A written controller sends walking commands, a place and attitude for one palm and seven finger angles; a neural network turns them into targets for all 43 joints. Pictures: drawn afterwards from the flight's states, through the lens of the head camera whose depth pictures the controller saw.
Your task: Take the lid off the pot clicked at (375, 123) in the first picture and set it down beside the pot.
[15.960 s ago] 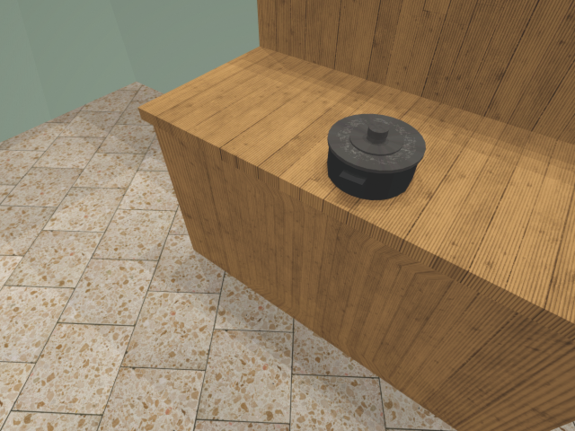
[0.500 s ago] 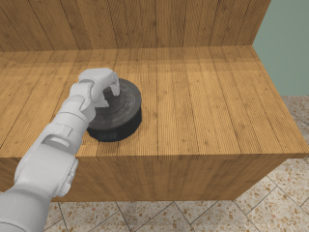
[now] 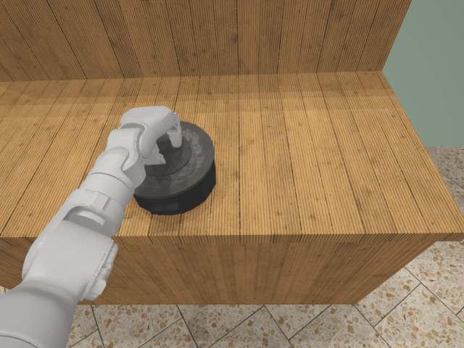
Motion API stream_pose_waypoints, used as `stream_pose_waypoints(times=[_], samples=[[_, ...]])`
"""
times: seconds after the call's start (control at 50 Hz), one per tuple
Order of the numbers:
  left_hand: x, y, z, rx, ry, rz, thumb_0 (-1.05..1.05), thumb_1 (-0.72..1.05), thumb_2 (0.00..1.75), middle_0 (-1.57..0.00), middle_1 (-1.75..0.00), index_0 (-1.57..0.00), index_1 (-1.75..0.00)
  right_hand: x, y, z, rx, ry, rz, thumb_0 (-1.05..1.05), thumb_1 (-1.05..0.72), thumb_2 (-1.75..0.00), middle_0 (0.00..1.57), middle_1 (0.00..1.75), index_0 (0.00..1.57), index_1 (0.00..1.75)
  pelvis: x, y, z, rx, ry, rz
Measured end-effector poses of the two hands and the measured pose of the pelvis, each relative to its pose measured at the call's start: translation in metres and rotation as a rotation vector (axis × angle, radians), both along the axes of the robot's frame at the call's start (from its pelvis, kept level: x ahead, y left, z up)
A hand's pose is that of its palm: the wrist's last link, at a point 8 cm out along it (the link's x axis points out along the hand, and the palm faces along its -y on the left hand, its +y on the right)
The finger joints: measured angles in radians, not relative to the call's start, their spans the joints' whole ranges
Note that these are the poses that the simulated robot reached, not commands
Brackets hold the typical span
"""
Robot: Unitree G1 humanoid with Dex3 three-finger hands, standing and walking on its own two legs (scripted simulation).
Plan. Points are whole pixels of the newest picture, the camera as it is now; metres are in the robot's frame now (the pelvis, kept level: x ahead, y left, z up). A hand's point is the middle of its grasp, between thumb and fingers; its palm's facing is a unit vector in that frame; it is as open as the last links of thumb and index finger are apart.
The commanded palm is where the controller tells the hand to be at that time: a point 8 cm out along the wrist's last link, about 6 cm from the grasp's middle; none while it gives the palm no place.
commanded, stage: lift the lid straight up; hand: left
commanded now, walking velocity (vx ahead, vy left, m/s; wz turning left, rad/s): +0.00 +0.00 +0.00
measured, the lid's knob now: (161, 146) +0.49 +0.13 +0.06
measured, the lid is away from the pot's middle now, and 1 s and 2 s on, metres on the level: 0.00 0.01 0.01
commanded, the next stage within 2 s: move the lid sideways beside the pot in 1.80 s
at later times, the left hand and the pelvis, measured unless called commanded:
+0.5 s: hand (148, 132) +0.46 +0.14 +0.12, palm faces -0.32 -0.01 -0.95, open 7.1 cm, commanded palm +0.46 +0.13 +0.20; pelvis +0.00 +0.00 +0.00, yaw +1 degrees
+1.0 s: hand (139, 115) +0.46 +0.14 +0.17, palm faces -0.28 -0.03 -0.96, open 7.0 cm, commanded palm +0.45 +0.13 +0.24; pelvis -0.01 +0.00 +0.00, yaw +2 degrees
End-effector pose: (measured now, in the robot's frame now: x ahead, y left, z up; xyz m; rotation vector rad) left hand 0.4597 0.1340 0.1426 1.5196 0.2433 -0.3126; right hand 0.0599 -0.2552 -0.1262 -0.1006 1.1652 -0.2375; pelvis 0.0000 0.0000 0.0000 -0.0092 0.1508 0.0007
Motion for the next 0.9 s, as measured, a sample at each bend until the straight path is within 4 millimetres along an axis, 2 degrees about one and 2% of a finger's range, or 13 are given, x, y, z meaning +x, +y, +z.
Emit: stream_pose_waypoints(times=[0.12,0.36,0.78,0.9], samples=[[0.001,-0.004,0.007,0.002,-0.016,-0.016,0.00,0.32,0.55,-0.74,-0.96,-0.73,-0.95,0.005,0.002,-0.001,0.004,-0.016,0.014,0.01,-0.91,-0.90,0.20,0.30,0.20,0.30,0.000,0.000,0.001,0.001,-0.004,0.007],[0.005,0.003,0.026,0.007,-0.017,0.037,0.00,0.32,0.55,-0.74,-0.96,-0.73,-0.94,0.014,0.001,0.001,0.009,-0.038,0.030,0.01,-0.91,-0.90,0.20,0.30,0.20,0.30,0.002,-0.003,0.002,0.003,-0.013,0.009],[-0.005,0.010,0.062,0.024,-0.062,0.031,0.00,0.32,0.56,-0.74,-0.96,-0.73,-0.94,0.032,0.007,0.008,0.012,-0.101,0.078,0.01,-0.91,-0.90,0.20,0.30,0.20,0.30,-0.004,0.001,0.003,0.003,-0.043,0.026],[-0.009,0.004,0.076,0.028,-0.085,0.002,0.00,0.32,0.56,-0.74,-0.96,-0.74,-0.94,0.033,0.013,0.008,0.020,-0.123,0.094,0.01,-0.91,-0.90,0.20,0.30,0.20,0.30,-0.007,0.003,0.004,0.005,-0.049,0.032]])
